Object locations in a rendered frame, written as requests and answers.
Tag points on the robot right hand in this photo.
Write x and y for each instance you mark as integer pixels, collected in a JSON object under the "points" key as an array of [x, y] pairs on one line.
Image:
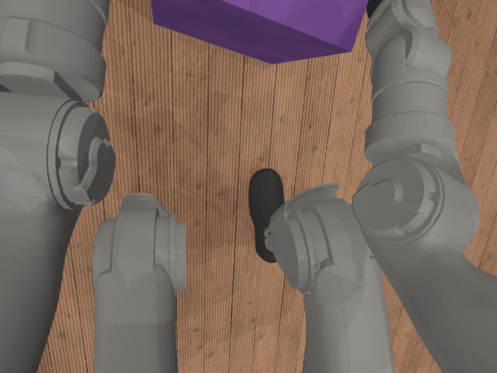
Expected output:
{"points": [[371, 6]]}

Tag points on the robot left thigh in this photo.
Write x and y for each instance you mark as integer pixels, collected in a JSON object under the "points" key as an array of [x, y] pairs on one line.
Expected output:
{"points": [[135, 302]]}

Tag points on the left robot upper arm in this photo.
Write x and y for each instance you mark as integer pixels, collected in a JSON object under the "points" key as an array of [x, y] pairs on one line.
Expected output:
{"points": [[55, 158]]}

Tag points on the robot right forearm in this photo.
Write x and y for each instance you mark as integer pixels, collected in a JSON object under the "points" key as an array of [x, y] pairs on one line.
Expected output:
{"points": [[409, 87]]}

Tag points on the right robot foot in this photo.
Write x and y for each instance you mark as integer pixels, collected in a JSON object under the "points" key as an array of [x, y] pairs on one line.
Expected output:
{"points": [[264, 197]]}

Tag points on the robot left forearm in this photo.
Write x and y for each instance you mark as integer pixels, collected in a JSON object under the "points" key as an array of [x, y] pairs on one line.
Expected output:
{"points": [[53, 47]]}

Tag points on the carton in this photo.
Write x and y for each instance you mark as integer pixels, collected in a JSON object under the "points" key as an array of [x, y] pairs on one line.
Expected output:
{"points": [[273, 31]]}

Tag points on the right robot upper arm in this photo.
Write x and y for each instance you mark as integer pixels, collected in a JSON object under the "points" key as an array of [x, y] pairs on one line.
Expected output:
{"points": [[417, 221]]}

